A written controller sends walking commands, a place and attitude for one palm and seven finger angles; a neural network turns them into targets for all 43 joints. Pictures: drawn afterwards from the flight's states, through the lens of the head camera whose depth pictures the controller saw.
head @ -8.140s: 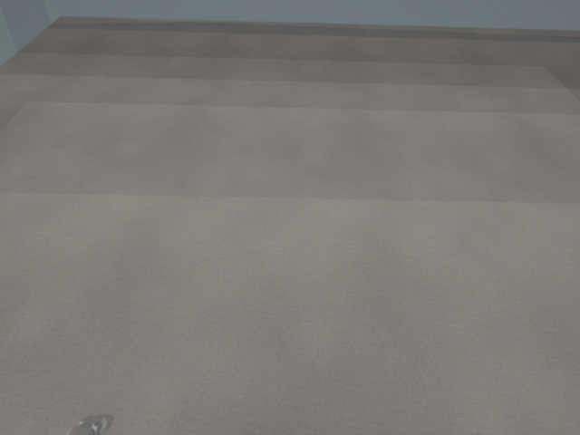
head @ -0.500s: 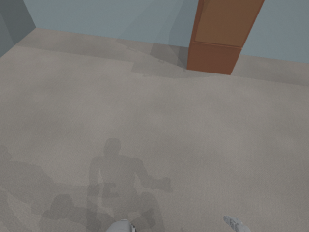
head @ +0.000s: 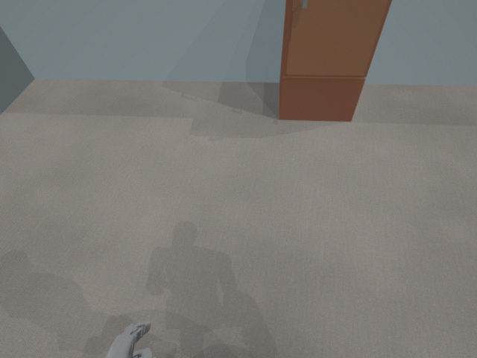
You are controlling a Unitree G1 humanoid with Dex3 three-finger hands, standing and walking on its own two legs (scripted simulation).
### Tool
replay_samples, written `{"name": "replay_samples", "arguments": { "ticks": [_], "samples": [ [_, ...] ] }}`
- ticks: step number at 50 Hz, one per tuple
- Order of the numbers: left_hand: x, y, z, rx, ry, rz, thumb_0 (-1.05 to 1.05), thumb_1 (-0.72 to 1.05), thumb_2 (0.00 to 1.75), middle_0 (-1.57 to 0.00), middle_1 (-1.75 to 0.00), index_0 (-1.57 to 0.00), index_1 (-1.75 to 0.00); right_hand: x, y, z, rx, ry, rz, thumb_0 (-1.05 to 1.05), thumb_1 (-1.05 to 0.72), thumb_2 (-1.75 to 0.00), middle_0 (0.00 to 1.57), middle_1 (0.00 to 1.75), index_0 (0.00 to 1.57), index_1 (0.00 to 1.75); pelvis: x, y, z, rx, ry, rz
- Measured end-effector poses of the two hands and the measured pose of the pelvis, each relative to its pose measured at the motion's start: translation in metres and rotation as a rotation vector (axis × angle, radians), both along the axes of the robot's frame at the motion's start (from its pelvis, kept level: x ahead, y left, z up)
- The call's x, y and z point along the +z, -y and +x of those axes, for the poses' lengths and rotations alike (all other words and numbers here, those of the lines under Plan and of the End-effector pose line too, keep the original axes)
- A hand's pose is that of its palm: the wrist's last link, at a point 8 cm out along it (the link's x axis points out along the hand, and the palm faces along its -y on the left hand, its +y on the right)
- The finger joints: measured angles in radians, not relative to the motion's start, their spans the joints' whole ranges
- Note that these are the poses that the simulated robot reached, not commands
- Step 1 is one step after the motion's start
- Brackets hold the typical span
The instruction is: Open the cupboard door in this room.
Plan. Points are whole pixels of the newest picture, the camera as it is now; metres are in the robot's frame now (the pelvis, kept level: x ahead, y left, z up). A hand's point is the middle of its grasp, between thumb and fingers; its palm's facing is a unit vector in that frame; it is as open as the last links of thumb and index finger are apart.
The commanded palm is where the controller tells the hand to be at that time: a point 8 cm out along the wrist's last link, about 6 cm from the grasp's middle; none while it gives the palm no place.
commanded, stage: turn or walk to find it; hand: left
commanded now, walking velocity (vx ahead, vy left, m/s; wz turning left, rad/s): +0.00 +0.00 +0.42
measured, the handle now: out of the picture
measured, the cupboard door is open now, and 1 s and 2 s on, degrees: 0 0 0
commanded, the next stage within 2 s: stand and wait in 0.18 s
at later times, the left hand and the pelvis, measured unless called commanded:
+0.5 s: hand out of the picture +0.00 +0.25 -0.18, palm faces +0.21 -0.95 -0.22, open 7.4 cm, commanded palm none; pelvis +0.03 +0.05 +0.01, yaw +8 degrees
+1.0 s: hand out of the picture +0.04 +0.22 -0.18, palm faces +0.06 -0.98 -0.19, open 7.4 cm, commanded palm none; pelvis +0.01 +0.04 +0.00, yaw +0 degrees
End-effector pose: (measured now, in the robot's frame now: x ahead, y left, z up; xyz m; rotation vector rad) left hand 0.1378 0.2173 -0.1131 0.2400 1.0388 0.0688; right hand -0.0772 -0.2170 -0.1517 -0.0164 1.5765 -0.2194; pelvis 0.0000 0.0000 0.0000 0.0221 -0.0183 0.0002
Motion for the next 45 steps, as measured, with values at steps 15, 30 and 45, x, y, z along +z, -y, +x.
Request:
{"name": "replay_samples", "arguments": {
  "ticks": [15, 30, 45],
  "samples": [
    [-0.024, -0.06, -0.095, 0.29, -0.175, 0.001, -0.01, 0.92, 0.9, -0.2, -0.3, -0.2, -0.3, 0.025, 0.0, 0.21, 0.308, 0.346, -0.094, 0.0, -0.92, -0.89, 0.2, 0.3, 0.2, 0.3, -0.001, -0.023, 0.023, 0.142, 0.009, -0.036],
    [-0.025, -0.071, -0.161, 0.349, -0.376, -0.046, 0.0, 0.91, 0.9, -0.2, -0.29, -0.19, -0.3, 0.039, -0.059, 0.238, 0.369, 0.422, -0.06, 0.0, -0.91, -0.89, 0.2, 0.3, 0.2, 0.3, 0.011, -0.05, 0.029, 0.144, 0.014, -0.03],
    [-0.028, -0.035, -0.131, 0.242, -0.349, -0.062, 0.0, 0.9, 0.9, -0.2, -0.3, -0.2, -0.3, 0.014, -0.006, 0.147, 0.171, 0.249, -0.101, 0.0, -0.93, -0.89, 0.2, 0.3, 0.2, 0.3, 0.003, -0.034, 0.017, 0.044, -0.003, -0.022]
  ]
}}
